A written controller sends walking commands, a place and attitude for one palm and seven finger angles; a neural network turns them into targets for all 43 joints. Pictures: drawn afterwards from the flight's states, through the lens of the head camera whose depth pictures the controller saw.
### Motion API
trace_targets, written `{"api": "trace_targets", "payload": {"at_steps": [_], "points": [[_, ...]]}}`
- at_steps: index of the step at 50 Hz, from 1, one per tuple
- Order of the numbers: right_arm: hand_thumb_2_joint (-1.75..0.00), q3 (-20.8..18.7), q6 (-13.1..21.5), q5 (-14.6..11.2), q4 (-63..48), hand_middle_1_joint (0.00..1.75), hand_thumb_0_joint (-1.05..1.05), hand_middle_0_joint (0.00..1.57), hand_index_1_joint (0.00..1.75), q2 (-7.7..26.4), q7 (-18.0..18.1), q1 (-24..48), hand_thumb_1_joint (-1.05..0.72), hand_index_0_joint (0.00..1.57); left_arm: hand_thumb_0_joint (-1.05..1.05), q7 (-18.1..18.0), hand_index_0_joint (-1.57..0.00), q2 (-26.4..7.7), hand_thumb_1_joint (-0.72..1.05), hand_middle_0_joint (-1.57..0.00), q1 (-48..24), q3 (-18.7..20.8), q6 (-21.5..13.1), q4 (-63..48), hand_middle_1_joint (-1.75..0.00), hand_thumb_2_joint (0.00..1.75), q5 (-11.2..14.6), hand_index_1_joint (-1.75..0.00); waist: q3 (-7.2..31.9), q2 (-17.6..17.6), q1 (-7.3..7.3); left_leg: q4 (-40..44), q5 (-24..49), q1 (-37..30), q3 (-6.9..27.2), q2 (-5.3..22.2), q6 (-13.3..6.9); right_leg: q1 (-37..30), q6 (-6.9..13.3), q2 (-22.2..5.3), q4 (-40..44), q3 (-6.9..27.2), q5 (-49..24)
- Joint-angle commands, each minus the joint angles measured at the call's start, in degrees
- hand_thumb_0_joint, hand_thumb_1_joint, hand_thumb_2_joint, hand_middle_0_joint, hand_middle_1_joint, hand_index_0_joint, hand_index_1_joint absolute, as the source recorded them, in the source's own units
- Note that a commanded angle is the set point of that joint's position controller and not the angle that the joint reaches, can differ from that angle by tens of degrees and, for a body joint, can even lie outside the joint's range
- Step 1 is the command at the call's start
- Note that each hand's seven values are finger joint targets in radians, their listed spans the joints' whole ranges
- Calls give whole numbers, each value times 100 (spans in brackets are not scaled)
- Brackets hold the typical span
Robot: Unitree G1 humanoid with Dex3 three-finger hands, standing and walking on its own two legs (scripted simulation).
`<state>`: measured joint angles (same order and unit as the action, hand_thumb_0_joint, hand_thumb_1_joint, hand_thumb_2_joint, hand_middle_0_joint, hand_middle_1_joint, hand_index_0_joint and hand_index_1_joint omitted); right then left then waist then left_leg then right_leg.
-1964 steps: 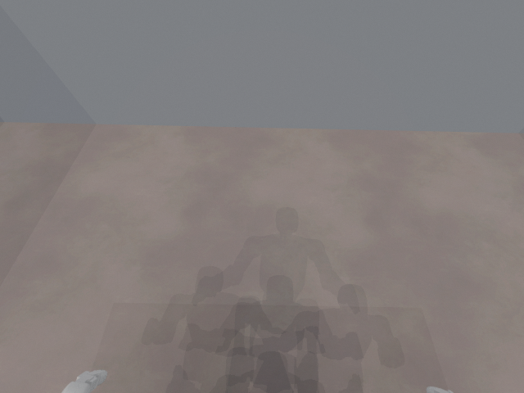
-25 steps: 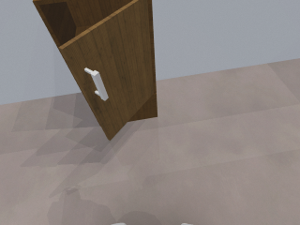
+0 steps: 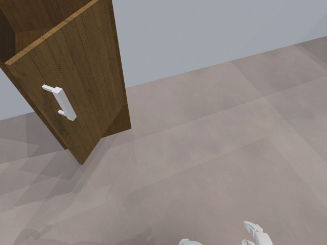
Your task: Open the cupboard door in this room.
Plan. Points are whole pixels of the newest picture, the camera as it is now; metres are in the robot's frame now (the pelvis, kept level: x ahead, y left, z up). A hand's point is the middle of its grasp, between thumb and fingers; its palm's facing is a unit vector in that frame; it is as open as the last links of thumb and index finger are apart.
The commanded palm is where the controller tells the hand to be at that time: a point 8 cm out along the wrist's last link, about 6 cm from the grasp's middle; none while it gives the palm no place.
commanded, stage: walk to a spot facing it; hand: left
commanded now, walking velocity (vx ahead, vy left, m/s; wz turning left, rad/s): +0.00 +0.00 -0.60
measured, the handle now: (59, 103) +0.48 +0.38 -0.02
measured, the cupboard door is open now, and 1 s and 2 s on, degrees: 45 45 45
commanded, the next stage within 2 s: turn to face it in 1.92 s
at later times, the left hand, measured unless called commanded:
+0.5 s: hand (120, 227) +0.17 +0.13 -0.16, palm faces -0.32 -0.91 -0.27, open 7.4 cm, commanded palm none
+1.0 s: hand (183, 180) +0.32 -0.03 -0.16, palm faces -0.67 -0.72 -0.19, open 7.4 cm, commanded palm none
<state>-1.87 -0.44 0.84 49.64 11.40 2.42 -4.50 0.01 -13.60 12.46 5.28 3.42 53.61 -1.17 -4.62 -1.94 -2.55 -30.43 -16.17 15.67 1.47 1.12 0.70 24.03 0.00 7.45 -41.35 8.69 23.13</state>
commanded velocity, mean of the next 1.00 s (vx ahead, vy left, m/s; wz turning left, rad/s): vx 0.17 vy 0.00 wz -0.59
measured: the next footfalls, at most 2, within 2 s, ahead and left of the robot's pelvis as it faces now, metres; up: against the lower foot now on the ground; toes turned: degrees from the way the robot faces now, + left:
right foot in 0.28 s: +0.03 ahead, -0.15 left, +0.00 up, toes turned -15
left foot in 0.62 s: +0.12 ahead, +0.08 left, +0.00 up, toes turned -20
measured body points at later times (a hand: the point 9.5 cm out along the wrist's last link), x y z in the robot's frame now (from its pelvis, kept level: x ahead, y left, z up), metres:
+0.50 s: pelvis +0.01 -0.03 +0.00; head +0.07 -0.06 +0.45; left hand +0.19 +0.18 -0.14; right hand -0.01 -0.31 -0.14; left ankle +0.05 +0.11 -0.68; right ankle -0.01 -0.14 -0.73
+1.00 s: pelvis +0.10 -0.10 +0.00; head +0.14 -0.14 +0.44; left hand +0.36 +0.00 -0.14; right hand -0.11 -0.23 -0.14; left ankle +0.09 +0.09 -0.73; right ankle +0.10 -0.23 -0.71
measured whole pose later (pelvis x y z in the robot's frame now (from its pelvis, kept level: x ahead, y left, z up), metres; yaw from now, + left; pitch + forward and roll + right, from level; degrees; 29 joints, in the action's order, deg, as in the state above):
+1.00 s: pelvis +0.10 -0.10 +0.00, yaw -39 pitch +2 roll +0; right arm -1.2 2.3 2.6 57.3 11.2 1.1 -26.9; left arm 4.2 -12.8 4.9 4.2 2.1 52.2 -1.8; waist -4.8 0.7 3.5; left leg -25.0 -23.4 1.2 -17.3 9.7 5.5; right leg 28.6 1.2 -2.4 -40.6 -7.4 17.4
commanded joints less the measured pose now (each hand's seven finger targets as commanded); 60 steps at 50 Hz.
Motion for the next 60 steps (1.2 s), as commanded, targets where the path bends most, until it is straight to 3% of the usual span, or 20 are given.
{"api": "trace_targets", "payload": {"at_steps": [1, 5, 9, 12, 13, 14, 15, 20, 28, 29, 31, 32, 37, 45, 49, 50, 52, 53, 56, 60], "points": [[-90, -234, 92, 129, -362, 30, 0, 20, 30, 1158, 119, -353, -90, 20, 0, 135, -20, -674, 90, -20, -99, 207, -127, -565, -30, 90, -82, -30, 497, 1274, 108, 1325, 2149, -541, 1307, 2086, -1034, 1022, -314, -605, -2583, -427, 518], [-90, -232, 87, 140, -287, 30, 0, 20, 30, 1098, 89, -638, -90, 20, 0, 232, -20, -422, 90, -20, -271, 68, -93, -660, -30, 90, -8, -30, 599, 1392, 205, 768, 3351, -1074, -115, 1435, -703, 826, -346, -747, -1752, -989, 217], [-90, -328, 49, 122, -112, 30, 0, 20, 30, 1309, 19, -1092, -90, 20, 0, 269, -20, -369, 90, -20, -556, -14, -155, -730, -30, 90, 5, -30, 784, 1613, 447, 442, 3541, -1293, -407, 1544, -623, 137, -211, -645, -351, -1428, 40], [-90, -371, 20, 72, -122, 30, 0, 20, 30, 1405, -26, -1002, -90, 20, 0, 250, -20, -548, 90, -20, -105, 30, -210, -568, -30, 90, 6, -30, 891, 1286, 162, -338, 3110, -771, -623, 1507, -303, -1164, -18, -580, 1162, -1488, -1071], [-90, -361, 23, 10, -195, 30, 0, 20, 30, 1273, -58, -966, -90, 20, 0, 200, -20, -899, 90, -20, 385, 104, -260, -420, -30, 90, -26, -30, 1159, 455, -75, -1266, 2266, 20, -941, 1236, -2, -2354, 197, -1075, 1648, -879, -2549], [-90, -237, 27, -55, -496, 30, 0, 20, 30, 728, -79, -718, -90, 20, 0, 75, -20, -1654, 90, -20, 829, 270, -309, -294, -30, 90, -84, -30, 1314, -1637, -292, -2786, -1475, 1725, -1288, 272, 353, -3332, 900, -2709, 1847, 1468, -5009], [-90, -198, -35, -58, -543, 30, 0, 20, 30, 883, -4, -512, -90, 20, 0, -16, -20, -1764, 90, -20, 1109, 287, -291, -192, -30, 90, 18, -30, 1423, -1632, -480, -3587, -2372, 1884, -358, 292, 297, -3137, 1448, -3071, 1720, 1684, -5704], [-90, -198, -122, -37, -252, 30, 0, 20, 30, 755, -54, -555, -90, 20, 0, -131, -20, -1101, 90, -20, -99, 142, -223, -564, -30, 90, -23, -30, 797, -839, 121, -3238, -1144, 1398, -191, 446, 384, -1622, 1184, -2095, 1810, 750, -3857], [-90, -223, -8, 14, -104, 30, 0, 20, 30, 659, -145, -1299, -90, 20, 0, 11, -20, -1112, 90, -20, -580, 156, -191, -693, -30, 90, -52, -30, 537, -716, 506, -531, -494, -534, -516, 16, 281, 100, 868, -1558, 2251, 1211, 843], [-90, -247, 51, 26, 30, 30, 0, 20, 30, 795, -116, -1705, -90, 20, 0, 43, -20, -954, 90, -20, -724, 118, -184, -746, -30, 90, -26, -30, 522, -381, 724, 250, -441, -1411, -452, 111, 225, 858, 650, -1284, 1928, 1008, 1341], [-90, -440, 161, 167, 148, 30, 0, 20, 30, 1783, -22, -2484, -90, 20, 0, 120, -20, -347, 90, -20, -851, -17, -203, -1093, -30, 90, 31, -30, 484, 2584, 1005, 2235, -3222, -1763, 2995, 2757, -596, 2279, 17, -174, -1253, -750, 1543], [-90, -405, 189, 159, 99, 30, 0, 20, 30, 1786, 12, -2264, -90, 20, 0, 194, -20, -581, 90, -20, -1296, 50, -235, -1181, -30, 90, -35, -30, -5, 1579, 950, 2608, -3273, -999, 3176, 3075, -957, 2252, 46, -771, -1889, -317, 928], [-90, -133, 383, 139, 32, 30, 0, 20, 30, 892, -9, -1679, -90, 20, 0, 411, -20, -186, 90, -20, -720, 45, -267, -709, -30, 90, -92, -30, 152, 1003, 366, 1845, 208, -1037, 147, 1631, -381, 1790, -115, -1026, -2600, -950, -762], [-90, -150, 386, 176, 493, 30, 0, 20, 30, 901, -76, -2545, -90, 20, 0, 454, -20, 17, 90, -20, -1581, -127, -306, -857, -30, 90, -38, -30, 25, 1229, 714, 1568, 1598, -1482, -1026, 1877, -534, 1211, -13, -1078, -424, -1574, -701], [-90, -186, 362, 140, 485, 30, 0, 20, 30, 1095, -105, -2303, -90, 20, 0, 415, -20, -241, 90, -20, -734, -43, -385, -552, -30, 90, -39, -30, 476, 997, 223, 211, 3200, -1206, -1520, 1871, -375, -699, 341, -612, 599, -1936, -548], [-90, -189, 372, 79, 415, 30, 0, 20, 30, 1118, -130, -2022, -90, 20, 0, 369, -20, -486, 90, -20, 325, 52, -445, -211, -30, 90, -53, -30, 956, 656, -302, -1013, 3270, -506, -1793, 1608, -160, -2289, 511, -554, 979, -1826, -834], [-90, -85, 382, -94, -116, 30, 0, 20, 30, 579, -197, -1394, -90, 20, 0, 150, -20, -1715, 90, -20, 1741, 347, -502, 152, -30, 90, 53, -30, 1714, -1648, -810, -4425, -1996, 2511, -1281, 302, 265, -4193, 1491, -3115, 2414, 2603, -891], [-90, -152, 344, -60, -105, 30, 0, 20, 30, 735, -176, -1151, -90, 20, 0, 88, -20, -1639, 90, -20, 1331, 327, -479, 92, -30, 90, 110, -30, 1111, -969, -603, -4800, -1574, 2875, -354, 604, 161, -3665, 1552, -3093, 2629, 2355, -575], [-90, -209, 228, 45, 236, 30, 0, 20, 30, 590, -185, -1225, -90, 20, 0, 18, -20, -802, 90, -20, 18, 71, -542, -239, -30, 90, 69, -30, 385, -439, 164, -4106, -286, 1937, -207, 975, 261, -1406, 1092, -2339, 2898, 833, -688], [-90, -186, 105, 94, 410, 30, 0, 20, 30, 345, -236, -1490, -90, 20, 0, 17, -20, -555, 90, -20, 68, 28, -702, -136, -30, 90, 8, -30, 486, -318, 446, -3146, 169, 1620, -351, 788, 338, -1214, 1061, -1895, 2950, 119, -1601]]}}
